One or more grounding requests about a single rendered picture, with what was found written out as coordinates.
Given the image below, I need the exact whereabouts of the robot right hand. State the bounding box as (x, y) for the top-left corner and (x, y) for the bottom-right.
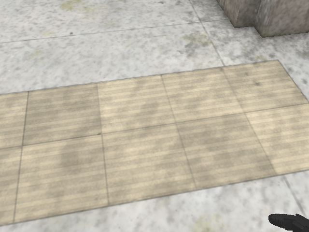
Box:
(268, 214), (309, 232)

